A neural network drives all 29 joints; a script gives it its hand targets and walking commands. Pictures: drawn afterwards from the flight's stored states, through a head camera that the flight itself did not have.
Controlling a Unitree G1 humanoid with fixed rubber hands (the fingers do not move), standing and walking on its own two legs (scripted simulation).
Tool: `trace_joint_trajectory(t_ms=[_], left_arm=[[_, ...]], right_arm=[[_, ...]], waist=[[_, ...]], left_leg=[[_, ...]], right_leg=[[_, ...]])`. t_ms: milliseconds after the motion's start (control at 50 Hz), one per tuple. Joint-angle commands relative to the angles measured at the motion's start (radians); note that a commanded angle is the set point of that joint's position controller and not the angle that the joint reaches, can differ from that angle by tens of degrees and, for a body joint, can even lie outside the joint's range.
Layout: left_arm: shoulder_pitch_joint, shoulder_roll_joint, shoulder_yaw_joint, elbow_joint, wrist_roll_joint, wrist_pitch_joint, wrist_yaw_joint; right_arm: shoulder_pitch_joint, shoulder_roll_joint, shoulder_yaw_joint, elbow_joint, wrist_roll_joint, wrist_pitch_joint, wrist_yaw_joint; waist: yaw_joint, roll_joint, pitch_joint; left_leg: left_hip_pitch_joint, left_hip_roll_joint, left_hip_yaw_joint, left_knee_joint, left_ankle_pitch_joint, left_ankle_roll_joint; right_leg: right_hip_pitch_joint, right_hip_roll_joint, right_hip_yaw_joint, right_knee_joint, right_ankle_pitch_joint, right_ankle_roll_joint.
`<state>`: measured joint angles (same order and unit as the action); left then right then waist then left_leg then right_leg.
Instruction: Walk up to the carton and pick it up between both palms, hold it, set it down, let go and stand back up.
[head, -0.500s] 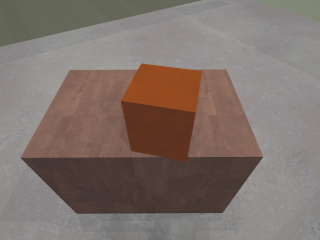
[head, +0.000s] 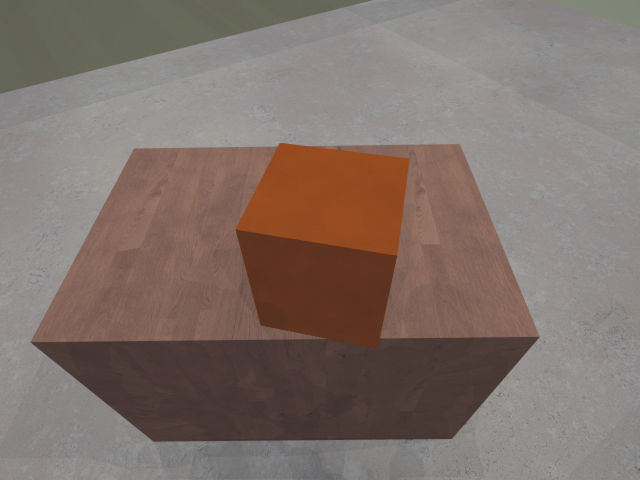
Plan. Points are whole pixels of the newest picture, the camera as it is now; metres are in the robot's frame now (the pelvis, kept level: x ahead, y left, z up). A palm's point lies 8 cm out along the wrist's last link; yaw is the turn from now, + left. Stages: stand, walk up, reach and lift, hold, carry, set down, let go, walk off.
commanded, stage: stand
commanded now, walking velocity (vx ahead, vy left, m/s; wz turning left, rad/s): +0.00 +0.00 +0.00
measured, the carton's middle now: (329, 247) +0.47 +0.01 -0.01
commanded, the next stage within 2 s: none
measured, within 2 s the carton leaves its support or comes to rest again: neither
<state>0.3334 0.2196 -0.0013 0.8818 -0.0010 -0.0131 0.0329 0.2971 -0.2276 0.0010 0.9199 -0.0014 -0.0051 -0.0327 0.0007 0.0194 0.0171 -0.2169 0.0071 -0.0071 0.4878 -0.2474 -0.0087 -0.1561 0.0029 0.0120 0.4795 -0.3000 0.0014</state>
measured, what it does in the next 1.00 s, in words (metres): stands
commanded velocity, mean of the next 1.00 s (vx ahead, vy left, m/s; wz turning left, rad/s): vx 0.00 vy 0.00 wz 0.00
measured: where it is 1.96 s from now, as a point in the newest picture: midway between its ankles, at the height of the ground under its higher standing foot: outside the picture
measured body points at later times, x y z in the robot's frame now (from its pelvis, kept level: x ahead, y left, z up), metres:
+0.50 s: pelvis +0.01 +0.00 +0.00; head +0.02 -0.01 +0.45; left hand +0.04 +0.25 -0.14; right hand +0.04 -0.25 -0.15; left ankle +0.01 +0.12 -0.74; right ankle -0.03 -0.12 -0.74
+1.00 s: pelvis +0.00 +0.00 +0.00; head +0.01 -0.01 +0.45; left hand +0.01 +0.24 -0.14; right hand +0.02 -0.24 -0.15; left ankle +0.01 +0.12 -0.74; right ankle -0.03 -0.12 -0.74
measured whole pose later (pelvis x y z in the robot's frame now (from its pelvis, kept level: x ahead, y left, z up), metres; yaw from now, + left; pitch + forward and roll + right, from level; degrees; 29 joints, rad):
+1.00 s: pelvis +0.00 +0.00 +0.00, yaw +0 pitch -2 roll +0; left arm 0.32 0.20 -0.02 1.01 0.00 -0.01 0.05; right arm 0.29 -0.20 0.01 1.04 0.00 0.00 -0.04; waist 0.00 0.01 0.04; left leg -0.17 0.00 -0.01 0.43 -0.23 -0.01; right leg -0.11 0.00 0.01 0.42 -0.28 0.00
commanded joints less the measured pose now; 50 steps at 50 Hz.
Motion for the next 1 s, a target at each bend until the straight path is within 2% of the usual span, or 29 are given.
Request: trace_joint_trajectory(t_ms=[0,220,980], left_arm=[[0.060,0.130,0.030,-0.028,0.000,-0.010,0.009],[0.039,0.128,0.026,0.004,0.000,-0.006,0.015],[0.058,0.098,0.006,0.109,0.000,-0.005,0.020]], right_arm=[[0.051,-0.119,-0.024,-0.034,0.000,-0.011,-0.008],[0.033,-0.113,-0.018,-0.003,-0.001,-0.009,-0.013],[0.057,-0.079,-0.009,0.091,0.000,-0.008,-0.017]], waist=[[-0.002,-0.019,0.032],[-0.001,-0.016,0.026],[-0.003,-0.018,0.070]], left_leg=[[0.032,0.089,-0.086,-0.075,0.251,0.022],[0.059,0.090,-0.079,-0.084,0.283,0.022],[0.041,0.085,-0.084,-0.131,0.169,0.014]], right_leg=[[-0.033,-0.094,0.081,-0.094,0.272,-0.022],[0.000,-0.098,0.074,-0.103,0.304,-0.021],[-0.023,-0.098,0.064,-0.146,0.184,-0.011]])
